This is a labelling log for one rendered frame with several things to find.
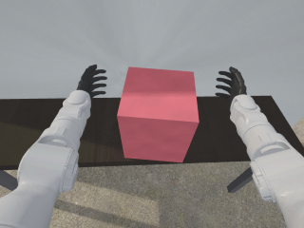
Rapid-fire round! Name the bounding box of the robot right forearm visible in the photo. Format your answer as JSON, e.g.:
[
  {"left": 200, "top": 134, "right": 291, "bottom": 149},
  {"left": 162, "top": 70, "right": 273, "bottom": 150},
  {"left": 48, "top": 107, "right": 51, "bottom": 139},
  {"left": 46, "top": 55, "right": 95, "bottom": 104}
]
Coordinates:
[{"left": 230, "top": 94, "right": 304, "bottom": 162}]

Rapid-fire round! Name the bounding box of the robot left upper arm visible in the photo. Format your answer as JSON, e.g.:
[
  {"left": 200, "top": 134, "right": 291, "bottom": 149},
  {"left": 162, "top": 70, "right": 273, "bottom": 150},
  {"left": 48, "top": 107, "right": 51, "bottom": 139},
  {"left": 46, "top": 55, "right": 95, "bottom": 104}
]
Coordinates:
[{"left": 0, "top": 142, "right": 79, "bottom": 228}]

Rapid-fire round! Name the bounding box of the robot left forearm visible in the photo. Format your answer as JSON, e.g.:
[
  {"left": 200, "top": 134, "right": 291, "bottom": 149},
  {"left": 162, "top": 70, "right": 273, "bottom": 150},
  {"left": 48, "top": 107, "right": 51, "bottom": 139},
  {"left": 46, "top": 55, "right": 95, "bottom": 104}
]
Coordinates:
[{"left": 17, "top": 90, "right": 91, "bottom": 184}]

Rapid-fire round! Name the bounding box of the carton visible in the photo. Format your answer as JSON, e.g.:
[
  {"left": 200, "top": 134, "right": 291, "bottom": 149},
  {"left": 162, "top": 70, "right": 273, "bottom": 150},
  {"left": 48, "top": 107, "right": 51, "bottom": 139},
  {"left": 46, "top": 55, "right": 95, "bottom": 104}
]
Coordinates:
[{"left": 117, "top": 66, "right": 200, "bottom": 162}]

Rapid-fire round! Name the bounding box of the robot right upper arm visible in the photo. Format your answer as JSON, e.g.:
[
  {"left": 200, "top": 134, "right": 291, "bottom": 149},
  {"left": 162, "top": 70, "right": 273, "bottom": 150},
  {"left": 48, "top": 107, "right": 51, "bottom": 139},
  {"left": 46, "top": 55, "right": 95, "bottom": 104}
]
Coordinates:
[{"left": 250, "top": 148, "right": 304, "bottom": 228}]

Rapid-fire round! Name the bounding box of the left robot hand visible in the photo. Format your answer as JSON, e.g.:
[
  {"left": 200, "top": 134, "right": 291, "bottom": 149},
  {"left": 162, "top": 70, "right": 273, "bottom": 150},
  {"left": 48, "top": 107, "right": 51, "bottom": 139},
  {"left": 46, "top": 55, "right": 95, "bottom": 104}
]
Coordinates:
[{"left": 76, "top": 65, "right": 107, "bottom": 100}]

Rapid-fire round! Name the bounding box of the right robot hand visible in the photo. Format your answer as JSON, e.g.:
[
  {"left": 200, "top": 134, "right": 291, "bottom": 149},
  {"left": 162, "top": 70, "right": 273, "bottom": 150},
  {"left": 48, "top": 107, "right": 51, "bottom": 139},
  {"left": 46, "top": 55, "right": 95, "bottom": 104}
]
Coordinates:
[{"left": 215, "top": 66, "right": 247, "bottom": 105}]

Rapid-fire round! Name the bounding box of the table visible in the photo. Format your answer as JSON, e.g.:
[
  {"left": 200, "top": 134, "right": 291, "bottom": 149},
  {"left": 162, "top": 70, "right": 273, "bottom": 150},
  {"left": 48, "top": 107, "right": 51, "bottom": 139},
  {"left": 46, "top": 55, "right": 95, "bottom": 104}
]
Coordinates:
[{"left": 0, "top": 95, "right": 304, "bottom": 193}]

